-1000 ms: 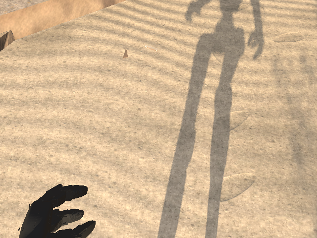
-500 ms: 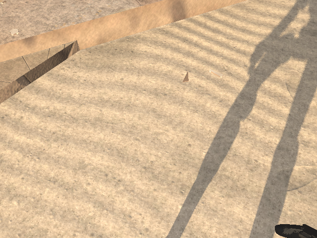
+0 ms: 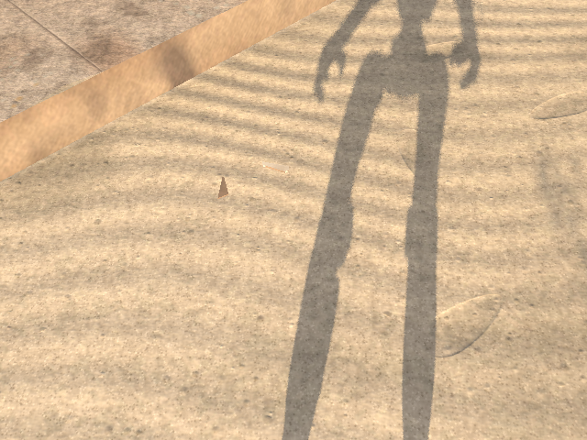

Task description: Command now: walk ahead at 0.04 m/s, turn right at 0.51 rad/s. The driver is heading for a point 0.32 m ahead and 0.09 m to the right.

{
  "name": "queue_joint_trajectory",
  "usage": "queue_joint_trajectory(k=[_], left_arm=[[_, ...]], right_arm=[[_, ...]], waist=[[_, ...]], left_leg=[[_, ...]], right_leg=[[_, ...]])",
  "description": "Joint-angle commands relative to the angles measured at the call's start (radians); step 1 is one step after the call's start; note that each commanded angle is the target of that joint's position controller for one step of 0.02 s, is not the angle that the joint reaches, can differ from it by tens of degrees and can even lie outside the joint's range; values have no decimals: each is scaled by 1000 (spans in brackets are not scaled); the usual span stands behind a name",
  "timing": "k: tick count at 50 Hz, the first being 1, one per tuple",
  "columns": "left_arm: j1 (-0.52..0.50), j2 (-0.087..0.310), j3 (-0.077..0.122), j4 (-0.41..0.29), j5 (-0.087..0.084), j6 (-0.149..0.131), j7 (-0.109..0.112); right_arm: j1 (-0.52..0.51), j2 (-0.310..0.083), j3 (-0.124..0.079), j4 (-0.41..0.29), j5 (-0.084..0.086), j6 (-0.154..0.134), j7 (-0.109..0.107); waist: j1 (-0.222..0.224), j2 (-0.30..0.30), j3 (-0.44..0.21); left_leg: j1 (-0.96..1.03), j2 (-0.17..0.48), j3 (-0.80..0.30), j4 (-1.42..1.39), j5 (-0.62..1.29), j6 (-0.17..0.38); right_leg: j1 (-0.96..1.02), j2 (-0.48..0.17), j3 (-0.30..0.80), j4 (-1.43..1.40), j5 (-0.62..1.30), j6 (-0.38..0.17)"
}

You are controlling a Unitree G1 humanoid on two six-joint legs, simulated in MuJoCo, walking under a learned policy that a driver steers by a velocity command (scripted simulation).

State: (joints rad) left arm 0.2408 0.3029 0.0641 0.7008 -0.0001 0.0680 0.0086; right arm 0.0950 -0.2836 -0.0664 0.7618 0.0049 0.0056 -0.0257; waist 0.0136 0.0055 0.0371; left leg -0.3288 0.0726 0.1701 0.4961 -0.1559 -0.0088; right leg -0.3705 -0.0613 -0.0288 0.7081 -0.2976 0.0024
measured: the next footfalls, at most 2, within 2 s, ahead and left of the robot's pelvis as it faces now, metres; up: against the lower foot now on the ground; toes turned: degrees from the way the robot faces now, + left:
right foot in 0.02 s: +0.06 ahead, -0.11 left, +0.00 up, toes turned -3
left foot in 0.50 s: +0.10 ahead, +0.10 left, +0.00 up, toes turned -22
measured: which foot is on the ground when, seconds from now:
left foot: down 0.00-0.02, up 0.04-0.48, down 0.50-0.90, up 0.92-1.00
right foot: up 0.00-0.00, down 0.02-0.50, up 0.52-0.88, down 0.90-1.00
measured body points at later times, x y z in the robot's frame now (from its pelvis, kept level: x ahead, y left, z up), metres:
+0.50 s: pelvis +0.02 +0.00 +0.01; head +0.05 +0.00 +0.45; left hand +0.25 +0.23 -0.08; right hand +0.10 -0.32 -0.09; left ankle +0.06 +0.12 -0.73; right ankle +0.02 -0.11 -0.73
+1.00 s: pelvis +0.02 -0.05 +0.01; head +0.02 -0.07 +0.46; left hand +0.25 +0.13 -0.08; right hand -0.01 -0.35 -0.11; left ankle +0.07 +0.09 -0.67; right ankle -0.06 -0.12 -0.73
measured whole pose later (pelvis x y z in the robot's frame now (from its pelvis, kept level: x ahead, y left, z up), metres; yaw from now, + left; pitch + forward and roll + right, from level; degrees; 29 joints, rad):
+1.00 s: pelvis +0.02 -0.05 +0.01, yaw -29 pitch +1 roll +1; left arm 0.30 0.25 0.03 0.64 0.00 -0.02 0.00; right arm 0.21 -0.31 -0.06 0.80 0.02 -0.03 0.02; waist 0.00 0.04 -0.01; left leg -0.43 0.05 0.02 0.96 -0.43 0.01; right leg -0.19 0.02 0.01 0.47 -0.31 -0.05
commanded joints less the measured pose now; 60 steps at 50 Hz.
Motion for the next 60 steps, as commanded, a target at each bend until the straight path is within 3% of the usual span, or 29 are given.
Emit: queue_joint_trajectory(k=[1,2,3,4,6,8,13,17,21,23,24,25,26,27,28,30,33,38,41,43,44,45,46,47,48,50,52,55,60], left_arm=[[136,174,59,-37,13,-9,7],[90,279,72,-89,13,-12,20],[113,263,69,-91,48,-36,14],[67,233,60,-93,49,-56,13],[-45,169,44,-116,7,-66,20],[-50,139,29,-129,4,-63,29],[7,160,43,-137,-4,-50,45],[-8,178,53,-156,-1,-35,38],[-46,178,57,-172,-12,-26,26],[-85,173,57,-181,-27,-21,27],[-89,159,54,-185,-31,-20,30],[-54,112,42,-188,-19,-20,28],[-16,101,41,-211,-24,-27,25],[-11,191,68,-192,-3,-37,24],[-4,227,85,-166,-12,-35,19],[12,180,79,-139,-9,-16,21],[-49,116,54,-171,-24,-14,11],[-97,67,21,-200,-6,-25,2],[-64,77,19,-181,-15,-25,-6],[28,71,20,-136,-14,-32,-12],[83,82,24,-114,-16,-37,-7],[172,131,35,-100,-14,-43,3],[214,271,66,-101,0,-55,-3],[203,220,55,-104,10,-84,-8],[159,170,37,-99,11,-103,-8],[97,124,21,-101,-2,-123,-4],[98,110,15,-99,4,-132,2],[116,109,20,-83,5,-139,6],[165,140,34,-32,5,-145,4]], right_arm=[[10,-78,-25,-29,6,5,-1],[-19,-65,-20,-75,-23,5,-3],[-121,-100,-33,-99,-25,1,-10],[-106,-110,-40,-93,-6,3,-12],[-48,-123,-53,-49,-16,10,-25],[-30,-112,-53,-45,-17,4,-22],[-72,-72,-32,-62,-2,-11,-13],[-66,-85,-29,-61,6,-20,2],[-35,-100,-33,-59,11,-35,18],[20,-104,-38,-45,10,-44,25],[55,-125,-47,-35,4,-45,24],[79,-186,-61,-40,-13,-39,18],[52,-254,-73,-37,-35,-28,15],[20,-198,-62,-65,-43,-32,12],[-29,-142,-45,-85,-36,-32,5],[-75,-103,-32,-98,-9,-27,-5],[-18,-121,-32,-88,-17,-10,-19],[18,-183,-47,-77,-9,5,-4],[56,-200,-48,-58,16,2,15],[46,-176,-33,-45,29,-7,28],[58,-123,-13,-32,19,-18,36],[36,-38,17,-44,-12,-32,50],[-28,-49,14,-108,-5,-49,48],[-88,-143,-16,-116,17,-60,39],[-64,-164,-27,-106,32,-64,43],[-13,-151,-31,-64,16,-71,45],[-3,-121,-26,-47,8,-81,51],[-15,-88,-13,-40,11,-80,58],[-102,-59,9,-76,22,-74,76]], waist=[[25,-148,-64],[5,-368,-5],[71,-277,-50],[34,-220,-48],[-12,-144,-65],[-24,-133,-109],[13,-139,-135],[21,-163,-123],[11,-171,-133],[-29,-161,-143],[-39,-137,-151],[-19,12,-176],[30,282,-119],[6,222,-108],[21,147,-97],[23,122,-64],[-20,142,-51],[-56,173,-108],[-58,173,-104],[-2,145,-79],[25,105,-92],[53,-67,-130],[75,-298,-88],[106,-194,-25],[66,-190,27],[31,-171,60],[18,-142,48],[24,-109,27],[64,-100,70]], left_leg=[[-117,87,-23,170,-221,20],[-366,-80,-23,414,-489,-67],[-366,-87,-187,599,-501,-49],[-369,-65,-227,649,-405,-30],[-360,-48,-236,643,-258,-31],[-307,-68,-231,668,-195,-49],[-291,-87,-253,404,-163,-77],[-172,-108,-258,264,-202,-76],[-81,-124,-265,120,-212,-56],[29,-122,-248,-71,-87,-33],[135,-76,-261,-153,28,-12],[263,104,-409,-174,102,59],[286,285,-631,-192,321,223],[228,361,-667,-199,332,308],[195,298,-563,-187,290,274],[191,195,-417,-170,229,209],[231,160,-312,-183,274,222],[251,193,-273,-153,377,245],[184,195,-292,-194,0,234],[57,169,-278,-169,-197,193],[-27,132,-243,-108,-265,142],[-168,47,-140,152,-340,57],[-436,-71,-81,374,-465,4],[-490,-19,-187,540,-445,7],[-512,12,-211,576,-348,25],[-507,35,-215,549,-183,30],[-466,34,-199,522,-47,17],[-454,27,-183,405,75,-15],[-400,8,-173,216,182,-20]], right_leg=[[214,-92,207,-321,219,-121],[221,-306,543,-407,363,-292],[149,-312,581,-450,276,-352],[145,-259,496,-445,200,-300],[158,-182,388,-410,189,-203],[169,-146,345,-383,318,-199],[292,-130,378,-343,359,-213],[227,-124,452,-337,331,-235],[235,-105,537,-306,412,-228],[215,-66,539,-265,404,-189],[152,-28,515,-232,306,-148],[20,51,418,-75,45,-94],[-205,221,215,96,-315,-29],[-241,146,201,342,-342,23],[-225,122,200,434,-270,38],[-255,110,176,521,-159,74],[-281,82,98,450,-93,101],[-99,46,40,145,-142,92],[34,67,-9,-46,-95,52],[236,93,-36,-259,31,-6],[374,81,-2,-303,23,-29],[520,-97,239,-359,8,-75],[505,-312,603,-472,-184,-249],[431,-323,669,-528,-295,-310],[394,-288,593,-540,-353,-280],[371,-212,459,-566,-249,-224],[354,-169,356,-588,-67,-203],[375,-147,231,-599,91,-195],[354,-167,103,-618,185,-188]])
